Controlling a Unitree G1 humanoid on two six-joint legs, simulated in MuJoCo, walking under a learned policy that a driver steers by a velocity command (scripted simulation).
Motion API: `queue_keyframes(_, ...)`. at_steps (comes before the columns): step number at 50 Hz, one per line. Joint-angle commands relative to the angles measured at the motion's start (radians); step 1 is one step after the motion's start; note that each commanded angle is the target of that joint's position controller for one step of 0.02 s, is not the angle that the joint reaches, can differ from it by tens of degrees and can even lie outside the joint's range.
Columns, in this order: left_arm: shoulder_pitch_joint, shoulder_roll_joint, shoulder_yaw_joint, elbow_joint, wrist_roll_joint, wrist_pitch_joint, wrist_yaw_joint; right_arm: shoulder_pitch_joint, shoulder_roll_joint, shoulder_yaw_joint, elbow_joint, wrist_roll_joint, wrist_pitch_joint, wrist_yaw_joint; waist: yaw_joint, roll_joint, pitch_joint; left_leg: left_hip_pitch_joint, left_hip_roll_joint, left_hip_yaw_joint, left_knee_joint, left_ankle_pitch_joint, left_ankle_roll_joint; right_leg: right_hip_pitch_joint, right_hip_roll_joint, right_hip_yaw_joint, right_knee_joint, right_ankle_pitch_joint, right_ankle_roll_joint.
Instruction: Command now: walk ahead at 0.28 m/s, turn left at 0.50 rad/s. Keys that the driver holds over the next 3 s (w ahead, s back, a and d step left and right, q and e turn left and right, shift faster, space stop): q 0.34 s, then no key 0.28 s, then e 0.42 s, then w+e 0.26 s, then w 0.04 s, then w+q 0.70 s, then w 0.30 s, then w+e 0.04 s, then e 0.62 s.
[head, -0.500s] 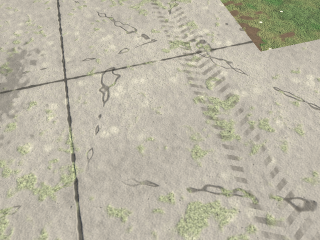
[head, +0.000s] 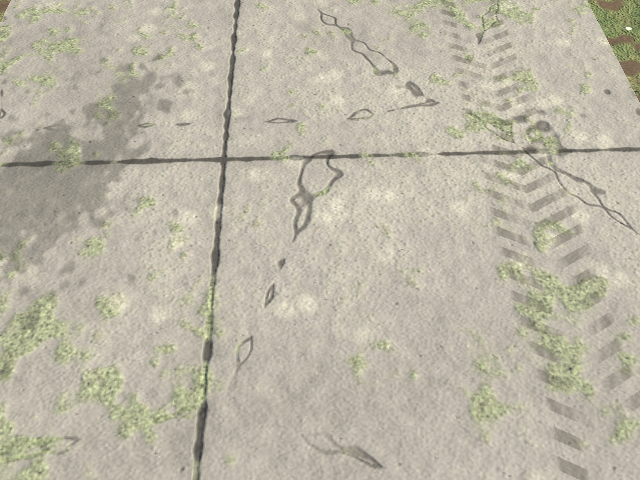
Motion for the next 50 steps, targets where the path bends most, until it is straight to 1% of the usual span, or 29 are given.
queue_keyframes(1, -0.019, 0.144, 0.040, -0.109, 0.015, -0.011, 0.010, 0.029, -0.120, -0.033, -0.067, -0.009, 0.003, -0.019, 0.011, 0.010, -0.129, 0.234, 0.276, -0.324, -0.207, 0.533, 0.219, -0.219, -0.069, 0.037, -0.031, 0.042, 0.028)
queue_keyframes(4, 0.026, 0.089, 0.022, -0.095, 0.022, 0.018, 0.025, -0.002, -0.153, -0.044, -0.052, -0.014, 0.007, -0.033, 0.044, 0.050, -0.138, 0.098, 0.224, -0.231, -0.209, 0.669, 0.211, -0.149, -0.043, -0.004, -0.212, 0.113, 0.078)
queue_keyframes(7, -0.031, 0.071, 0.015, -0.102, 0.022, 0.029, 0.030, 0.003, -0.160, -0.050, -0.036, 0.003, 0.033, -0.052, 0.022, 0.081, -0.195, 0.083, 0.174, -0.201, -0.163, 0.578, 0.152, -0.085, -0.004, -0.006, -0.392, 0.283, 0.094)
queue_keyframes(11, -0.134, 0.084, 0.021, -0.130, 0.006, 0.030, 0.018, 0.029, -0.155, -0.050, -0.024, 0.010, 0.068, -0.067, -0.020, 0.118, -0.204, 0.134, 0.181, -0.303, -0.101, 0.340, 0.109, -0.060, 0.032, 0.026, -0.573, 0.342, 0.087)
queue_keyframes(13, -0.132, 0.103, 0.035, -0.135, 0.005, 0.023, 0.011, 0.020, -0.144, -0.047, -0.031, 0.009, 0.076, -0.069, -0.010, 0.137, -0.198, 0.178, 0.188, -0.384, -0.048, 0.250, 0.088, -0.033, 0.042, 0.049, -0.672, 0.312, 0.067)
queue_keyframes(14, -0.107, 0.105, 0.041, -0.129, 0.006, 0.016, 0.010, -0.003, -0.135, -0.044, -0.038, 0.011, 0.078, -0.070, 0.015, 0.147, -0.189, 0.184, 0.174, -0.405, -0.011, 0.211, 0.066, 0.014, 0.039, 0.046, -0.761, 0.359, 0.048)
queue_keyframes(15, -0.079, 0.118, 0.049, -0.123, 0.013, 0.007, 0.012, -0.010, -0.112, -0.037, -0.045, 0.011, 0.077, -0.069, 0.032, 0.141, -0.185, 0.163, 0.134, -0.401, 0.051, 0.138, 0.029, 0.099, 0.002, 0.050, -0.862, 0.484, 0.017)
queue_keyframes(16, -0.053, 0.183, 0.062, -0.133, 0.031, 0.006, 0.023, 0.032, -0.048, -0.018, -0.058, -0.007, 0.072, -0.066, 0.011, 0.000, -0.245, 0.078, 0.062, -0.314, 0.244, -0.124, -0.026, 0.252, -0.207, 0.213, -0.863, 0.706, -0.059)
queue_keyframes(17, -0.067, 0.212, 0.067, -0.140, 0.060, 0.026, 0.026, 0.173, -0.026, -0.012, -0.056, -0.009, 0.067, -0.064, -0.068, -0.258, -0.269, -0.130, -0.071, -0.195, 0.444, -0.597, -0.087, 0.395, -0.416, 0.483, -0.860, 0.943, -0.243)
queue_keyframes(18, -0.045, 0.183, 0.069, -0.131, 0.043, 0.037, 0.023, 0.200, -0.117, -0.031, -0.040, -0.006, 0.065, -0.061, -0.048, -0.270, -0.293, -0.191, 0.001, -0.169, 0.630, -0.567, -0.129, 0.376, -0.457, 0.613, -0.897, 0.781, -0.324)
queue_keyframes(19, -0.065, 0.124, 0.053, -0.143, 0.035, 0.040, 0.024, 0.141, -0.171, -0.049, -0.023, 0.007, 0.077, -0.065, -0.018, -0.163, -0.239, -0.203, 0.032, -0.163, 0.716, -0.486, -0.146, 0.325, -0.382, 0.485, -0.891, 0.654, -0.291)
queue_keyframes(20, -0.097, 0.095, 0.044, -0.144, 0.031, 0.047, 0.023, 0.102, -0.163, -0.053, -0.016, 0.008, 0.095, -0.074, -0.014, -0.099, -0.200, -0.201, 0.046, -0.149, 0.738, -0.420, -0.159, 0.267, -0.311, 0.372, -0.890, 0.563, -0.246)
queue_keyframes(22, -0.147, 0.091, 0.037, -0.139, 0.022, 0.058, 0.024, 0.075, -0.113, -0.041, -0.026, 0.003, 0.117, -0.079, -0.023, -0.107, -0.141, -0.146, 0.057, -0.127, 0.700, -0.352, -0.176, 0.154, -0.239, 0.243, -0.920, 0.523, -0.219)
queue_keyframes(25, -0.149, 0.083, 0.039, -0.120, 0.025, 0.068, 0.025, 0.066, -0.044, -0.017, -0.033, -0.002, 0.112, -0.075, -0.018, -0.158, -0.162, -0.038, 0.063, -0.060, 0.485, -0.334, -0.182, 0.150, -0.189, 0.136, -0.922, 0.584, -0.221)
queue_keyframes(27, -0.140, 0.092, 0.044, -0.106, 0.018, 0.072, 0.023, 0.045, -0.028, -0.006, -0.038, -0.007, 0.106, -0.067, 0.000, -0.183, -0.189, 0.038, 0.085, -0.045, 0.334, -0.328, -0.173, 0.174, -0.204, 0.131, -0.911, 0.592, -0.237)
queue_keyframes(29, -0.120, 0.110, 0.049, -0.090, 0.009, 0.079, 0.019, 0.039, -0.043, -0.009, -0.034, -0.005, 0.105, -0.060, 0.016, -0.196, -0.196, 0.088, 0.089, -0.028, 0.216, -0.280, -0.159, 0.192, -0.223, 0.154, -0.903, 0.555, -0.250)
queue_keyframes(31, -0.133, 0.109, 0.046, -0.081, -0.003, 0.085, 0.016, 0.075, -0.039, -0.010, -0.013, -0.007, 0.103, -0.051, -0.010, -0.179, -0.181, 0.181, 0.080, -0.001, 0.023, -0.148, -0.129, 0.153, -0.210, 0.147, -0.881, 0.470, -0.230)
queue_keyframes(32, -0.113, 0.084, 0.036, -0.065, -0.007, 0.084, 0.013, 0.090, -0.026, -0.007, 0.000, -0.014, 0.101, -0.047, -0.021, -0.159, -0.165, 0.267, 0.076, -0.003, -0.108, -0.068, -0.102, 0.094, -0.185, 0.138, -0.873, 0.406, -0.195)
queue_keyframes(33, -0.067, 0.053, 0.023, -0.045, -0.003, 0.075, 0.004, 0.093, -0.046, -0.006, -0.003, -0.030, 0.100, -0.049, -0.014, -0.110, -0.162, 0.373, 0.130, -0.075, -0.149, 0.005, -0.068, 0.008, -0.154, 0.121, -0.861, 0.301, -0.124)
queue_keyframes(34, -0.044, 0.013, 0.010, -0.051, 0.024, 0.063, -0.011, 0.102, -0.124, -0.019, -0.012, -0.045, 0.102, -0.058, 0.025, 0.086, -0.177, 0.425, 0.293, -0.237, -0.149, 0.134, -0.007, -0.065, -0.064, 0.030, -0.738, 0.144, -0.048)
queue_keyframes(35, -0.075, 0.004, 0.010, -0.069, 0.017, 0.061, -0.008, 0.042, -0.093, -0.012, 0.005, -0.054, 0.096, -0.052, 0.040, 0.234, -0.144, 0.180, 0.355, -0.262, -0.193, -0.049, 0.080, 0.037, -0.031, -0.022, -0.764, 0.058, -0.007)
queue_keyframes(36, -0.122, 0.067, 0.025, -0.059, 0.016, 0.066, -0.003, -0.030, -0.052, -0.002, -0.024, -0.053, 0.084, -0.049, 0.027, 0.169, -0.071, 0.124, 0.292, -0.213, -0.219, -0.182, 0.057, 0.077, -0.027, -0.020, -0.738, 0.143, 0.012)
queue_keyframes(38, -0.149, 0.083, 0.039, -0.059, 0.009, 0.077, 0.008, 0.006, -0.100, -0.022, -0.004, -0.042, 0.068, -0.059, 0.001, 0.179, -0.040, 0.159, 0.263, -0.179, -0.207, -0.207, 0.015, 0.020, 0.001, -0.037, -0.697, 0.216, 0.011)
queue_keyframes(39, -0.129, 0.095, 0.044, -0.061, 0.008, 0.084, 0.010, 0.014, -0.113, -0.029, 0.001, -0.032, 0.062, -0.064, -0.002, 0.190, -0.029, 0.165, 0.288, -0.187, -0.201, -0.155, 0.025, -0.003, -0.002, -0.032, -0.668, 0.211, 0.008)
queue_keyframes(42, -0.102, 0.078, 0.051, -0.072, -0.008, 0.090, 0.002, 0.027, -0.108, -0.036, -0.007, -0.022, 0.065, -0.084, -0.013, 0.197, -0.042, 0.209, 0.379, -0.213, -0.158, 0.107, 0.097, -0.079, -0.007, -0.051, -0.491, 0.055, -0.008)
queue_keyframes(45, -0.115, 0.055, 0.052, -0.094, -0.014, 0.101, -0.013, 0.019, -0.115, -0.044, -0.011, -0.013, 0.067, -0.092, -0.030, 0.145, -0.062, 0.310, 0.453, -0.232, -0.115, 0.368, 0.151, -0.176, -0.043, -0.041, -0.390, -0.102, -0.008)
queue_keyframes(48, -0.067, 0.053, 0.054, -0.087, -0.022, 0.109, -0.030, -0.043, -0.133, -0.055, -0.019, 0.003, 0.085, -0.092, -0.004, 0.133, -0.108, 0.302, 0.410, -0.127, -0.046, 0.435, 0.104, -0.050, -0.020, -0.104, -0.537, 0.047, -0.012)
queue_keyframes(49, -0.038, 0.058, 0.059, -0.079, -0.022, 0.110, -0.034, -0.055, -0.131, -0.056, -0.017, 0.011, 0.091, -0.092, 0.014, 0.130, -0.120, 0.278, 0.384, -0.081, -0.001, 0.396, 0.073, 0.024, 0.006, -0.133, -0.643, 0.156, -0.024)
queue_keyframes(50, -0.022, 0.080, 0.070, -0.079, -0.014, 0.109, -0.031, -0.021, -0.113, -0.053, -0.002, 0.015, 0.090, -0.090, 0.020, 0.090, -0.127, 0.232, 0.340, -0.026, 0.083, 0.291, 0.021, 0.110, 0.023, -0.105, -0.753, 0.291, -0.048)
